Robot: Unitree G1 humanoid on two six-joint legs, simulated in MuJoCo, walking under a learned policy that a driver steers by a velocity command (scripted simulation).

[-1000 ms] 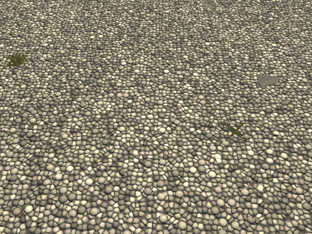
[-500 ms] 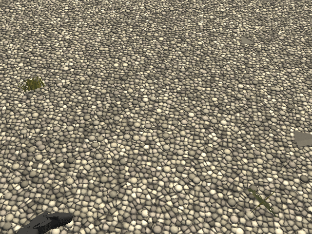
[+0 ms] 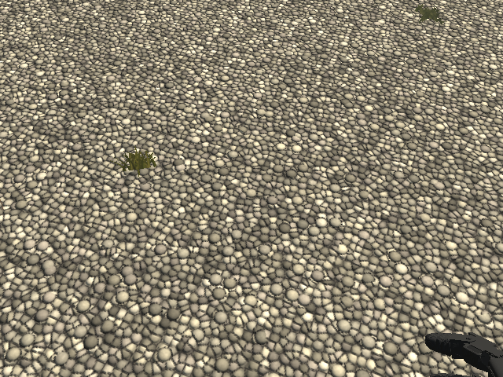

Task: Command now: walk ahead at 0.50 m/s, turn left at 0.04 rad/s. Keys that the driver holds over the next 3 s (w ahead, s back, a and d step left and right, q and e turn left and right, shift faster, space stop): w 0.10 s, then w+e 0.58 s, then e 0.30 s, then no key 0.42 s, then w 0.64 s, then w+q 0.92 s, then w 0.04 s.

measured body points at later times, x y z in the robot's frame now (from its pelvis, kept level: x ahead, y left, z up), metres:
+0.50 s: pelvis +0.27 +0.01 +0.00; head +0.29 +0.00 +0.45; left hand +0.50 +0.21 -0.10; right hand +0.24 -0.28 -0.13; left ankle +0.14 +0.12 -0.73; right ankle +0.42 -0.15 -0.71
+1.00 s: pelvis +0.52 -0.07 +0.00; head +0.55 -0.09 +0.44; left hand +0.73 +0.16 -0.11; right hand +0.60 -0.39 -0.09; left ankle +0.70 -0.03 -0.73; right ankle +0.42 -0.13 -0.73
